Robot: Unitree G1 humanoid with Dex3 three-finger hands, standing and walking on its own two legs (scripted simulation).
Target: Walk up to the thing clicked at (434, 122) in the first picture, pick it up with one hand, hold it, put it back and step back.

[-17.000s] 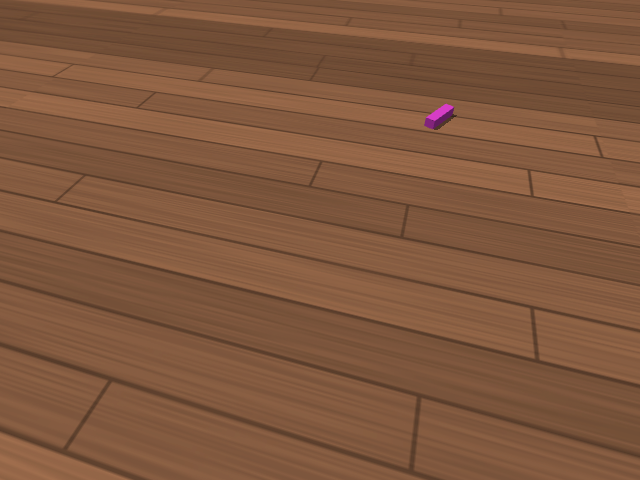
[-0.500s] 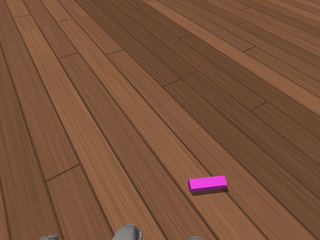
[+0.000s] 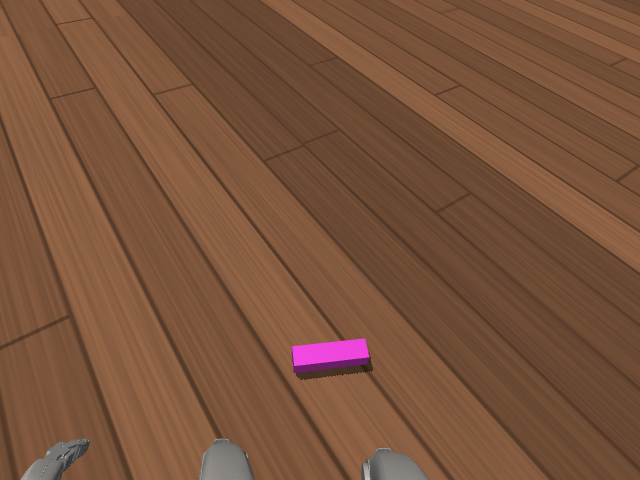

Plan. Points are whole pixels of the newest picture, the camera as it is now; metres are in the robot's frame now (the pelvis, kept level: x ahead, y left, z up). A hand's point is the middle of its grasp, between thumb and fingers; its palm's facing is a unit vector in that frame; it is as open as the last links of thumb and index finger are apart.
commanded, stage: walk up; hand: left
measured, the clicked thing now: (329, 355) +0.55 -0.07 -0.68
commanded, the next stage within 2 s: none
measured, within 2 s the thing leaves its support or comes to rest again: neither
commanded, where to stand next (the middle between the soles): +0.10 -0.31 m, yaw +6 degrees
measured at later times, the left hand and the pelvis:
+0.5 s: hand out of the picture +0.09 +0.11 -0.13, palm faces -0.04 -0.92 -0.39, open 7.3 cm; pelvis -0.03 -0.21 +0.01, yaw +1 degrees
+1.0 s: hand out of the picture +0.00 -0.10 -0.12, palm faces +0.07 -0.93 -0.35, open 7.3 cm; pelvis -0.03 -0.37 +0.03, yaw +5 degrees
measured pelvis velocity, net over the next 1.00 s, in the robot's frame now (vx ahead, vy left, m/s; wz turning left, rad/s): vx -0.03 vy -0.37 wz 0.09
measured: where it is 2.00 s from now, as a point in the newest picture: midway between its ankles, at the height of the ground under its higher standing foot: outside the picture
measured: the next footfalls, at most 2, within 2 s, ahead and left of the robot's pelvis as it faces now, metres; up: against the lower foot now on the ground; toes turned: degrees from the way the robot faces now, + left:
left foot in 0.16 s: +0.09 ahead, +0.04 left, +0.00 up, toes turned +6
right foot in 0.52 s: +0.06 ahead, -0.41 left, +0.00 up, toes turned +1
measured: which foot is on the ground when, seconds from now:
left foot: up 0.00-0.14, down 0.16-0.52, up 0.54-0.74, down 0.76-1.00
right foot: down 0.00-0.16, up 0.18-0.50, down 0.52-0.76, up 0.78-0.94, down 0.96-1.00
